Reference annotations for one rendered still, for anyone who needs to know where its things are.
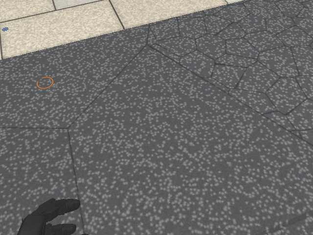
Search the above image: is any left robot hand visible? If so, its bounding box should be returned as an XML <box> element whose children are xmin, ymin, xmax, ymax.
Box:
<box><xmin>17</xmin><ymin>198</ymin><xmax>88</xmax><ymax>235</ymax></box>

